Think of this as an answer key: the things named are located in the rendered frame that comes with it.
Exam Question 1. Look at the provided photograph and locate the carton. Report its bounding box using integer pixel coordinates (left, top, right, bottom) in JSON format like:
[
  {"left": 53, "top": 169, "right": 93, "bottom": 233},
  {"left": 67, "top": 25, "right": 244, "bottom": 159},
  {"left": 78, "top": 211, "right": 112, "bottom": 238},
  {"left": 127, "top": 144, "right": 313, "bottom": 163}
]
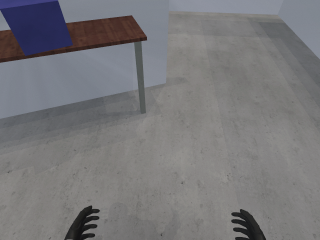
[{"left": 0, "top": 0, "right": 73, "bottom": 56}]

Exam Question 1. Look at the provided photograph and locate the table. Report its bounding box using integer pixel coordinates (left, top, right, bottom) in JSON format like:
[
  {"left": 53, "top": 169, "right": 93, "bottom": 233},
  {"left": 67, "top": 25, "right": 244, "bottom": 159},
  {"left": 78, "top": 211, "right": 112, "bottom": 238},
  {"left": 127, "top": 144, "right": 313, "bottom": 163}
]
[{"left": 0, "top": 15, "right": 147, "bottom": 114}]

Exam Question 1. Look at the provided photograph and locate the robot right hand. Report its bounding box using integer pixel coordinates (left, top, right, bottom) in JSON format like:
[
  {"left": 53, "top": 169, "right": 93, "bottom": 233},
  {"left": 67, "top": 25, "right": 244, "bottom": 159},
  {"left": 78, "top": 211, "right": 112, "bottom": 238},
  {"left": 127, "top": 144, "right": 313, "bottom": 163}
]
[{"left": 231, "top": 209, "right": 266, "bottom": 240}]

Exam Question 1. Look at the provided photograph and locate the robot left hand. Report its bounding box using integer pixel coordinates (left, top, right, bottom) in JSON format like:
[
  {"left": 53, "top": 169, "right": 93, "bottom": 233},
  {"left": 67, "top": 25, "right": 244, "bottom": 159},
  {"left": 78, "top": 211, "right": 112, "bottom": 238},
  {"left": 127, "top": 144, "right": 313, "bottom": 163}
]
[{"left": 64, "top": 205, "right": 100, "bottom": 240}]

